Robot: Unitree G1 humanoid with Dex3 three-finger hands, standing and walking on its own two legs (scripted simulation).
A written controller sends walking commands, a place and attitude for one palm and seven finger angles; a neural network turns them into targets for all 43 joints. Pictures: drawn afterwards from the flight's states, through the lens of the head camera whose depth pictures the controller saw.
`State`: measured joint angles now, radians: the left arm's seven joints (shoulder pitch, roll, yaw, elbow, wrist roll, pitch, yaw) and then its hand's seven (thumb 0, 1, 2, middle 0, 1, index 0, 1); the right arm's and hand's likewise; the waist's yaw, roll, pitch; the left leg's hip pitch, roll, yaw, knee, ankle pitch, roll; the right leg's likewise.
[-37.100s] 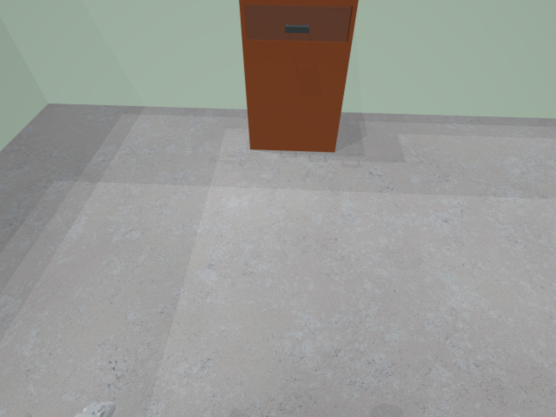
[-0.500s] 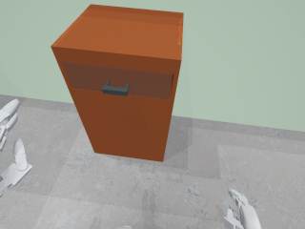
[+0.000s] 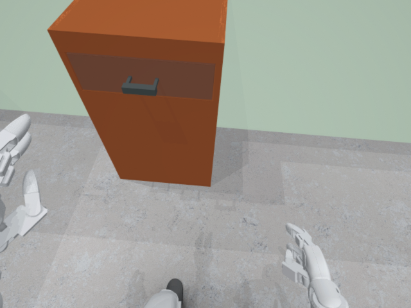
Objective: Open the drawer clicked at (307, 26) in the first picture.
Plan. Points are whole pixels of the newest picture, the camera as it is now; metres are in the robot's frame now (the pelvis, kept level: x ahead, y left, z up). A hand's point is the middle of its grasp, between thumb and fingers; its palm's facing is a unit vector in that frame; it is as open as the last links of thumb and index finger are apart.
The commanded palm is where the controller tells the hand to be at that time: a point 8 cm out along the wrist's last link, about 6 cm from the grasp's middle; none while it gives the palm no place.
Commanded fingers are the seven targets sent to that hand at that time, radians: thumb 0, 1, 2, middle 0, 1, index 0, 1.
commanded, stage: stop stepping back and stand still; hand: left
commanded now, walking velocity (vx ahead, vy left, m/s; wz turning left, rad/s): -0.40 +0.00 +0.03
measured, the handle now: (141, 84) +0.73 +0.27 -0.05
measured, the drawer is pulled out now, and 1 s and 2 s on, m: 0.00 0.00 0.00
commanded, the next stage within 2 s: let the arm hang, fingers relaxed in 1.20 s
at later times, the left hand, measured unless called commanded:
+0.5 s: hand (0, 298) +0.11 +0.23 +0.17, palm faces +0.34 -0.82 -0.45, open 7.4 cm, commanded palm +0.06 +0.28 +0.19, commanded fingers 0.00 0.90 0.90 -0.20 -0.30 -0.20 -0.30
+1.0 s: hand (14, 265) +0.15 +0.24 +0.16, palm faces +0.38 -0.84 -0.39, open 7.4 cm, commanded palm +0.08 +0.28 +0.19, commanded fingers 0.00 0.90 0.90 -0.20 -0.30 -0.20 -0.30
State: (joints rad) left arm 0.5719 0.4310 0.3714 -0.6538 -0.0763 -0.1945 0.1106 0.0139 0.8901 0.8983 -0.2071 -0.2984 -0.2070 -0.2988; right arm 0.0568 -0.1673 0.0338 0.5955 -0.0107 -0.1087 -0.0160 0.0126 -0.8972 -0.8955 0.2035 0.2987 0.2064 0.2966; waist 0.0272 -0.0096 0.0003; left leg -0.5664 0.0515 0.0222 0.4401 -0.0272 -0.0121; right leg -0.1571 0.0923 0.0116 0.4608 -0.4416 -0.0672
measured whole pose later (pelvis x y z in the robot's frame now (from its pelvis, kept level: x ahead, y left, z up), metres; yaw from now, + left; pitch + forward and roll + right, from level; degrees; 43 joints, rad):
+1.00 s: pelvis -0.04 +0.00 +0.01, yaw +1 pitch +1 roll +0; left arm 0.61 0.35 0.31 -0.54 -0.04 -0.17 0.15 0.01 0.89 0.90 -0.21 -0.30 -0.21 -0.30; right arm 0.24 -0.22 0.01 0.64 0.01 -0.10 -0.07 0.01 -0.90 -0.90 0.20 0.30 0.20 0.30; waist 0.00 -0.03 -0.04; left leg -0.29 0.00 0.02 0.52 -0.26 0.01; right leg -0.12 0.06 -0.05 0.45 -0.36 -0.06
